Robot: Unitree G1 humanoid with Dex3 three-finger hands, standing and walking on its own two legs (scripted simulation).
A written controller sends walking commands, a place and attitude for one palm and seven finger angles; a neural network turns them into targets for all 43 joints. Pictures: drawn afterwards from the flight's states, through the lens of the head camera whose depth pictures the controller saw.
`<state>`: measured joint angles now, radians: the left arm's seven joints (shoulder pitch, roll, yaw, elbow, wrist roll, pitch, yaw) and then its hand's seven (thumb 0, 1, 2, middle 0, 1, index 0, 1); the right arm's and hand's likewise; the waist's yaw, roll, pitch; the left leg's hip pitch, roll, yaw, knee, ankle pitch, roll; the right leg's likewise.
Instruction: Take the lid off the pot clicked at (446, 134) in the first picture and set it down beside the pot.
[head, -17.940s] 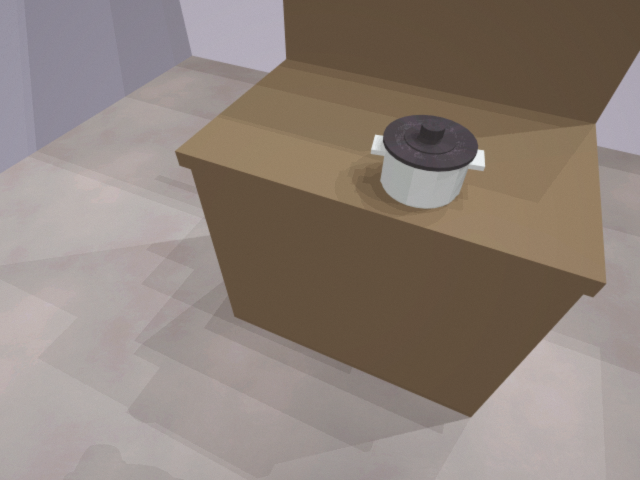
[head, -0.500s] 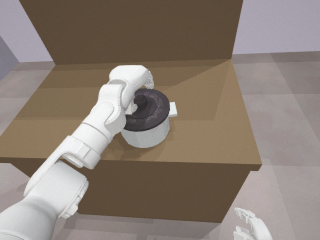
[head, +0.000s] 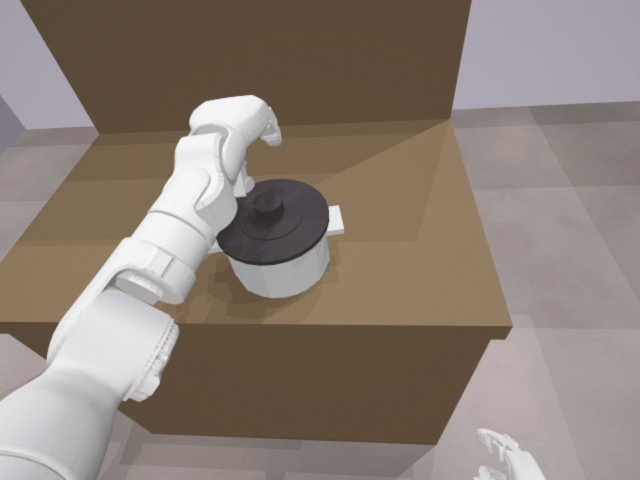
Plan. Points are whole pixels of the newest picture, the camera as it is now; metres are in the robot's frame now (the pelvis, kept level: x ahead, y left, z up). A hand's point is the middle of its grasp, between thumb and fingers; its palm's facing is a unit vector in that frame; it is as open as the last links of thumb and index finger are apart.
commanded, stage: move the open hand above the knob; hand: left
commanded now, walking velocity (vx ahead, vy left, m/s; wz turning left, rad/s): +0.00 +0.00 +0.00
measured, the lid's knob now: (268, 206) +0.46 +0.08 +0.10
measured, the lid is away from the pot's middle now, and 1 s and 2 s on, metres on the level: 0.00 0.00 0.00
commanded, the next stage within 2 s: lower the open fingers around the knob in 1.80 s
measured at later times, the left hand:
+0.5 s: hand (254, 187) +0.42 +0.08 +0.17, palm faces -0.17 +0.00 -0.99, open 9.9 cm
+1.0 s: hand (253, 184) +0.44 +0.08 +0.16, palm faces -0.17 -0.03 -0.98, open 10.0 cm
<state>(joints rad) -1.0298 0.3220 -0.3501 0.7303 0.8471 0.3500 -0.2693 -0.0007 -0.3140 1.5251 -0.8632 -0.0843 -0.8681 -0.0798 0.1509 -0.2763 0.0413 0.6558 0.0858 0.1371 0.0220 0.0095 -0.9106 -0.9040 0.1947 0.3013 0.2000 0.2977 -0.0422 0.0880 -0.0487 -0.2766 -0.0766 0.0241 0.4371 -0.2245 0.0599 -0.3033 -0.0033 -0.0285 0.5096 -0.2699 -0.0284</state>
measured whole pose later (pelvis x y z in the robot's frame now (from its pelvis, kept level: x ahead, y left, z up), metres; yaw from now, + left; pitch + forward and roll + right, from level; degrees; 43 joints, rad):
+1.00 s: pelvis +0.00 +0.01 +0.00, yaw +0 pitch +3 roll +1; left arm -0.93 0.29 -0.40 0.59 0.86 0.37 -0.29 0.00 -0.31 1.53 -0.86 -0.08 -0.86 -0.08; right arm 0.14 -0.27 0.04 0.62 0.09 0.18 0.05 0.01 -0.91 -0.90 0.20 0.30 0.20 0.30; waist -0.03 0.10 -0.05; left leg -0.28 -0.08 0.03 0.44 -0.22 0.07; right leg -0.30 -0.01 -0.03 0.51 -0.26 -0.02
